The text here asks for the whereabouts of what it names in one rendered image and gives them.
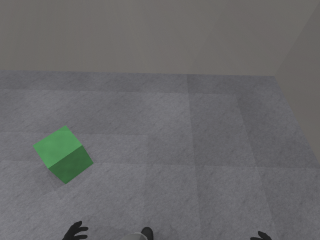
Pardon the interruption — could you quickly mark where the left robot foot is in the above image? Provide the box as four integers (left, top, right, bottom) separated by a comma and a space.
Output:
141, 227, 154, 240

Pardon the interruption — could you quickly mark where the robot left hand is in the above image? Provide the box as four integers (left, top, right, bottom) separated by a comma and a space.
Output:
62, 221, 89, 240

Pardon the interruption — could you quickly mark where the carton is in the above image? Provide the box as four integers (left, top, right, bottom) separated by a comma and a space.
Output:
33, 125, 93, 184

